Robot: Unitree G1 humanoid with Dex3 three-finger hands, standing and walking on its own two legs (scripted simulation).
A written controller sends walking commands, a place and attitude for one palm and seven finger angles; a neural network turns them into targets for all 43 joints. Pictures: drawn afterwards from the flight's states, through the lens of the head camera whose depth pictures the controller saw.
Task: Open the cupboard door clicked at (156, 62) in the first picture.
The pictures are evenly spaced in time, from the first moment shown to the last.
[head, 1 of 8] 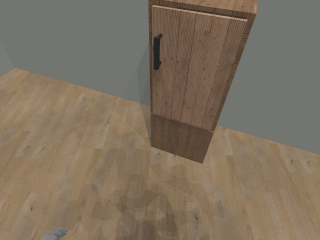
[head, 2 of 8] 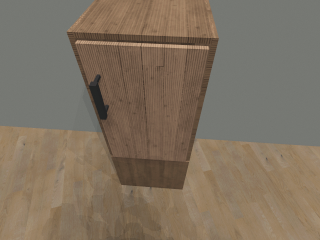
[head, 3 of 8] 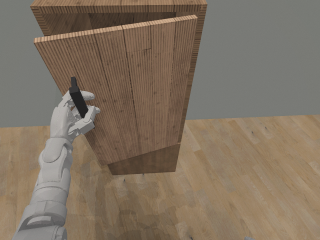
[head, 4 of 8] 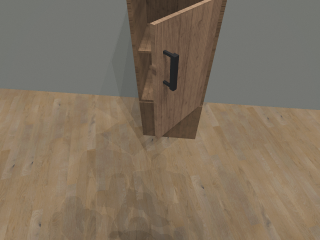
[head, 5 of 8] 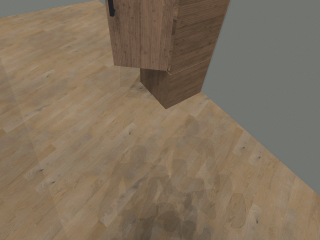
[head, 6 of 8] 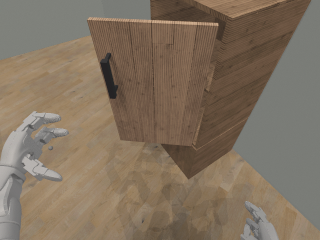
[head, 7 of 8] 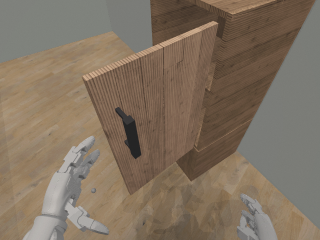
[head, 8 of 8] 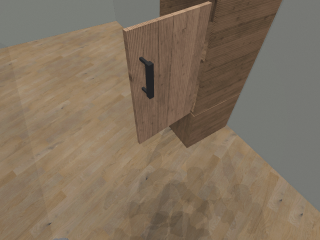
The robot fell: no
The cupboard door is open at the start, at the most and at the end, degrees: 0 97 96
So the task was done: yes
